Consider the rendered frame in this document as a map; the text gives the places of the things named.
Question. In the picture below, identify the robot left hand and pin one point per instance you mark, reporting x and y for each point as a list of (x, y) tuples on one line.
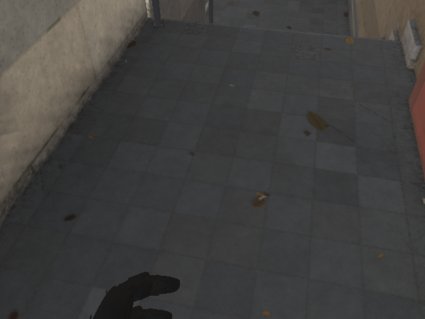
[(118, 302)]

